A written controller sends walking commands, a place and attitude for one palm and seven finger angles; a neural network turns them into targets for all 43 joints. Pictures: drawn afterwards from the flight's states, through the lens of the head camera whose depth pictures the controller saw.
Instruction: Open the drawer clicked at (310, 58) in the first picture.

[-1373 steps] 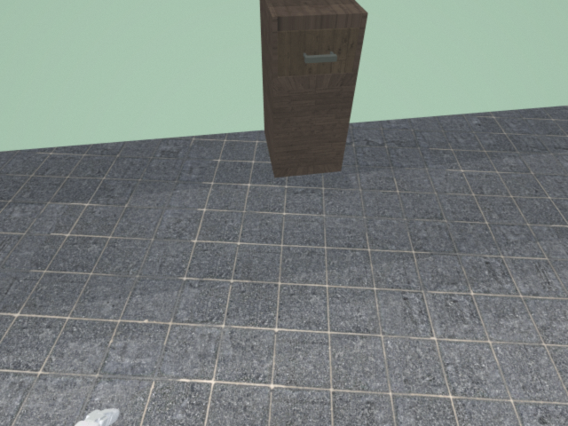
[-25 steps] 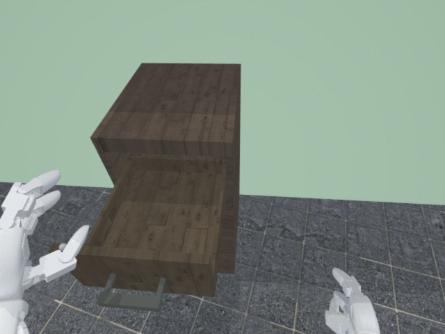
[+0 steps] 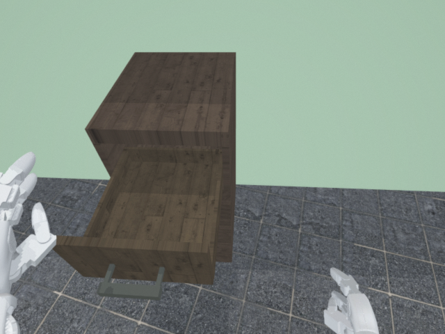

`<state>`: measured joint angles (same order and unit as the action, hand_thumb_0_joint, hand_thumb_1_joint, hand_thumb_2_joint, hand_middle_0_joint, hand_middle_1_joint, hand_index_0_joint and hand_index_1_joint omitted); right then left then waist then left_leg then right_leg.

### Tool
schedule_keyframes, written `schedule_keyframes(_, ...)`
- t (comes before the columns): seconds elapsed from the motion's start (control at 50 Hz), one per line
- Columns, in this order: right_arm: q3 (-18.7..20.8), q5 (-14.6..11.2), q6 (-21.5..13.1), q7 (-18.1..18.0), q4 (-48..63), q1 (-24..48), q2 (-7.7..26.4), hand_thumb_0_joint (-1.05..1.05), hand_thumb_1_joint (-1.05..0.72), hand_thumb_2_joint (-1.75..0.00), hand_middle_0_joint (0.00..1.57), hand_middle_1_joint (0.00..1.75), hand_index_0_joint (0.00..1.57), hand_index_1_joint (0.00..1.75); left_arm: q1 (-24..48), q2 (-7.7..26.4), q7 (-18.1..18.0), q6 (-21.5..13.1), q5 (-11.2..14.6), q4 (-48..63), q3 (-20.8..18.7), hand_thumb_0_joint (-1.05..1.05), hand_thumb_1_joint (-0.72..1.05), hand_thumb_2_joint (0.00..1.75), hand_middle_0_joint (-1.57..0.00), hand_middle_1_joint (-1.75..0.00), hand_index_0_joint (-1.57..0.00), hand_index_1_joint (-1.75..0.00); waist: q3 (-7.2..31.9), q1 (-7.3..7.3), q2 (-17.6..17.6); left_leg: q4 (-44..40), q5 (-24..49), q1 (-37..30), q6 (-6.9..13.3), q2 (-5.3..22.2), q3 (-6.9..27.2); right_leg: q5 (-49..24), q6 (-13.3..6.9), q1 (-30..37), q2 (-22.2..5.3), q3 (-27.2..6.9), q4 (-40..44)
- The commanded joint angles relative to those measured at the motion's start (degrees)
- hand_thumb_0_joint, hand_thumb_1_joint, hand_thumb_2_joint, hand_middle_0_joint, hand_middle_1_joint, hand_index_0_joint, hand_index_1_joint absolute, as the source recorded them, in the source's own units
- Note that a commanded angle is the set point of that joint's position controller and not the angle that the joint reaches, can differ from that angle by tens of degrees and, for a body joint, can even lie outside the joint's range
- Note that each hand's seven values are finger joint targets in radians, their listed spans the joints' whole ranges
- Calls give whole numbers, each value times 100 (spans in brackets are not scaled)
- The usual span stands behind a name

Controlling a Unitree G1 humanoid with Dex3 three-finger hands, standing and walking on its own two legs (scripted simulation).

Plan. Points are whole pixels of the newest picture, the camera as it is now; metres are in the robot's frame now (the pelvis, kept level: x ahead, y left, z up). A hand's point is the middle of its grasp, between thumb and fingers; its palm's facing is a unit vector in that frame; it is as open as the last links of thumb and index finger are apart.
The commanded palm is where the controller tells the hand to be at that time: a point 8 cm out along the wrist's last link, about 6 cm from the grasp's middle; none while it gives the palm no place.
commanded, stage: step back with the hand held close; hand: left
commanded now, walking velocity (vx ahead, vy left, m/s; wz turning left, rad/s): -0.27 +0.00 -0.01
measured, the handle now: (133, 280) +0.24 +0.23 -0.11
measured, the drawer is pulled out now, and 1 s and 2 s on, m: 0.30 0.30 0.30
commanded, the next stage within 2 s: stop stepping back and stand still in 1.22 s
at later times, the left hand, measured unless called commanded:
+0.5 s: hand (21, 288) +0.14 +0.25 +0.15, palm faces +0.34 -0.81 -0.48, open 7.4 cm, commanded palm +0.07 +0.29 +0.17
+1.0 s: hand out of the picture +0.08 +0.24 +0.15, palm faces +0.29 -0.83 -0.48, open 7.4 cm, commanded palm +0.00 +0.29 +0.17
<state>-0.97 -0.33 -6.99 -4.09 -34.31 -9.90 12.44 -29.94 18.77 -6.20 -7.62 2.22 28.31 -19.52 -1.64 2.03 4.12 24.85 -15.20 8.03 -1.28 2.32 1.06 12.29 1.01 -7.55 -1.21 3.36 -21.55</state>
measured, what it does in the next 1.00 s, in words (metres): walks backwards: right foot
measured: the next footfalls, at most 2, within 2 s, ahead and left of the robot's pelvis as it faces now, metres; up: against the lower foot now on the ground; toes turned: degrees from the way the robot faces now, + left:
right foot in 0.90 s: -0.10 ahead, -0.11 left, +0.00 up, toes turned -1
left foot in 1.14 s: -0.09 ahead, +0.11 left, +0.00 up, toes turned -1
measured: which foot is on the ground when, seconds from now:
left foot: down 0.00-1.00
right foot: down 0.00-0.74, up 0.76-0.88, down 0.90-1.00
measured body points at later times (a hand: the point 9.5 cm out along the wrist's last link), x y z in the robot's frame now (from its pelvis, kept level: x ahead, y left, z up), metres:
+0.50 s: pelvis -0.06 +0.01 -0.01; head -0.02 +0.03 +0.44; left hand +0.11 +0.30 +0.18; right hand +0.15 -0.21 -0.08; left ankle -0.02 +0.13 -0.74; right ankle -0.01 -0.13 -0.74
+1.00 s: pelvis -0.13 +0.01 -0.02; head -0.06 +0.03 +0.43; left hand +0.06 +0.28 +0.18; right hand +0.06 -0.21 -0.10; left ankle -0.02 +0.13 -0.74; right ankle -0.14 -0.11 -0.74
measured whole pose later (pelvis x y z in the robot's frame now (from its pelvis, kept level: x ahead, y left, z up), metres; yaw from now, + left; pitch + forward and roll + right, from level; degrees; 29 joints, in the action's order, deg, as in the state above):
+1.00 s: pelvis -0.13 +0.01 -0.02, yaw -1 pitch +3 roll -4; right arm -1.0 -0.5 -8.0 -2.8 -34.9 -7.6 10.9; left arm -34.9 23.3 -7.6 -13.4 2.5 38.7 -22.4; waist -5.6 0.1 1.6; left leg 33.2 -6.2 29.2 -1.0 3.5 3.5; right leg 15.8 -0.2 -16.1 3.5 1.8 -29.5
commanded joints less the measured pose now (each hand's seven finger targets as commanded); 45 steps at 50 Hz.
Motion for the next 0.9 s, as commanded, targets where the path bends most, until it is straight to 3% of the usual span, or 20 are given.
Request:
schedule_keyframes(0.0, 297, -16, -40, -7, 1027, 747, 632, 0, -90, -90, 20, 30, 20, 30, -283, 882, -60, -506, -10, 1041, -617, 0, 90, 90, -20, -30, -20, -30, 412, -139, -492, -145, 1078, 335, 262, -16, -80, -1252, -112, -191, -345, -286, 356)
schedule_keyframes(0.02, 313, -10, -15, -12, 1063, 764, 651, 0, -90, -90, 20, 30, 20, 30, -411, 875, -52, -543, -8, 1210, -609, 0, 90, 90, -20, -30, -20, -30, 643, -143, -219, -135, 1333, 302, 249, -19, -117, -1500, -122, -70, -354, -270, 251)
schedule_keyframes(0.1, 408, -20, 155, 22, 1197, 732, 657, 0, -90, -90, 20, 30, 20, 30, -890, 1109, -87, -588, 4, 1662, -842, 0, 90, 90, -20, -30, -20, -30, 1343, -149, -334, -43, 2031, 352, 239, 76, -64, -1923, -90, 288, -323, -161, -153)
schedule_keyframes(0.12, 419, -22, 169, -8, 1206, 774, 644, 0, -90, -90, 20, 30, 20, 30, -932, 1253, -104, -599, 9, 1794, -974, 0, 90, 90, -20, -30, -20, -30, 1417, -145, -269, -22, 2237, 359, 218, 83, -49, -2060, -93, 301, -319, -138, -224)
schedule_keyframes(0.24, 453, -22, 202, -70, 1264, 711, 594, 0, -90, -90, 20, 30, 20, 30, -1136, 1310, -186, -595, 62, 2095, -1086, 0, 90, 90, -20, -30, -20, -30, 1379, -146, -51, -46, 2548, 631, 207, 242, 129, -1905, -51, 193, -207, -4, -624)
schedule_keyframes(0.34, 447, -17, 103, -75, 1202, 682, 612, 0, -90, -90, 20, 30, 20, 30, -1061, 1153, -220, -601, 70, 1963, -979, 0, 90, 90, -20, -30, -20, -30, 1025, -160, 146, -213, 1782, 1225, 295, 410, 249, -1260, -45, 56, -171, -39, -868)
schedule_keyframes(0.4, 426, -30, 17, -42, 1210, 626, 659, 0, -90, -90, 20, 30, 20, 30, -952, 1070, -235, -622, 63, 1976, -902, 0, 90, 90, -20, -30, -20, -30, 804, -160, 271, -380, 820, 1844, 375, 519, 379, -739, -57, 98, -144, -123, -1064)
schedule_keyframes(0.48, 399, -39, -77, -36, 1209, 570, 644, 0, -90, -90, 20, 30, 20, 30, -725, 1064, -271, -683, 35, 2045, -851, 0, 90, 90, -20, -30, -20, -30, 640, -197, -87, -181, -464, 2157, 353, 327, 312, -381, -115, -127, -314, -423, -701)
schedule_keyframes(0.56, 399, -23, -112, -35, 1105, 448, 605, 0, -90, -90, 20, 30, 20, 30, -486, 1141, -362, -758, -12, 2106, -799, 0, 90, 90, -20, -30, -20, -30, 529, -252, -584, 846, -1007, 1332, 197, -169, 28, 1014, -388, -1453, -809, -1069, 414)
schedule_keyframes(0.6, 382, 2, -80, -44, 990, 422, 603, 0, -90, -90, 20, 30, 20, 30, -394, 1118, -417, -739, -12, 2062, -733, 0, 90, 90, -20, -30, -20, -30, 528, -250, -853, 1444, -889, 685, 111, -283, -56, 1672, -532, -2224, -1066, -1068, 767)
schedule_keyframes(0.62, 378, 22, -74, -72, 954, 459, 622, 0, -90, -90, 20, 30, 20, 30, -333, 1233, -452, -722, -31, 2081, -825, 0, 90, 90, -20, -30, -20, -30, 531, -250, -782, 1319, -833, 530, 106, -263, -49, 1689, -535, -2361, -1016, -982, 763)
schedule_keyframes(0.66, 340, 27, -58, -101, 988, 482, 584, 0, -90, -90, 20, 30, 20, 30, -374, 1151, -488, -708, -33, 2059, -801, 0, 90, 90, -20, -30, -20, -30, 526, -265, -503, 504, -853, 821, 189, -23, 255, 1498, -314, -1975, -659, -605, 229)
schedule_keyframes(0.68, 348, 8, -72, -116, 1040, 530, 639, 0, -90, -90, 20, 30, 20, 30, -371, 1172, -494, -716, -27, 2108, -833, 0, 90, 90, -20, -30, -20, -30, 463, -252, -135, -56, -1037, 1275, 272, 208, 570, 1465, -166, -1646, -378, -469, -184)
schedule_keyframes(0.72, 364, -43, -123, -148, 1179, 684, 686, 0, -90, -90, 20, 30, 20, 30, -468, 1248, -509, -743, -52, 2129, -1000, 0, 90, 90, -20, -30, -20, -30, 493, -216, 885, -1371, -1802, 2967, 633, 1054, 1562, 1095, 30, -192, 165, -173, -1918)
schedule_keyframes(0.74, 384, -20, -164, -143, 1226, 633, 665, 0, -90, -90, 20, 30, 20, 30, -474, 1191, -494, -775, -98, 2153, -1020, 0, 90, 90, -20, -30, -20, -30, 529, -192, 1060, -1626, -2296, 3515, 780, 1327, 1769, 1051, 34, 248, 284, -202, -2638)
schedule_keyframes(0.76, 404, -40, -219, -124, 1245, 605, 650, 0, -90, -90, 20, 30, 20, 30, -450, 1164, -459, -822, -108, 2161, -957, 0, 90, 90, -20, -30, -20, -30, 559, -190, 913, -1585, -2242, 3595, 864, 1382, 1728, 1105, 14, 301, 274, -301, -2975)
schedule_keyframes(0.8, 424, -42, -327, -65, 1170, 543, 642, 0, -90, -90, 20, 30, 20, 30, -718, 1244, -433, -882, -78, 2099, -1053, 0, 90, 90, -20, -30, -20, -30, 690, -127, 376, -671, -675, 2747, 856, 1153, 1311, 919, -64, -142, 164, -409, -2202)
schedule_keyframes(0.82, 442, -46, -385, -46, 1121, 550, 659, 0, -90, -90, 20, 30, 20, 30, -889, 1292, -432, -879, -35, 2043, -1119, 0, 90, 90, -20, -30, -20, -30, 814, -131, 278, -317, 33, 2242, 770, 1031, 1119, 739, -86, -352, 128, -410, -1675)
schedule_keyframes(0.86, 375, -28, -470, 15, 937, 565, 672, 0, -90, -90, 20, 30, 20, 30, -900, 1194, -330, -937, 62, 2106, -967, 0, 90, 90, -20, -30, -20, -30, 867, -136, 407, -69, 805, 1462, 673, 888, 1079, 414, -101, -615, 134, -262, -791)
schedule_keyframes(0.88, 340, 15, -486, 31, 877, 583, 706, 0, -90, -90, 20, 30, 20, 30, -826, 1242, -288, -978, 77, 2192, -987, 0, 90, 90, -20, -30, -20, -30, 867, -133, 539, -5, 1116, 1397, 647, 884, 1066, 62, -94, -523, 126, -293, -510)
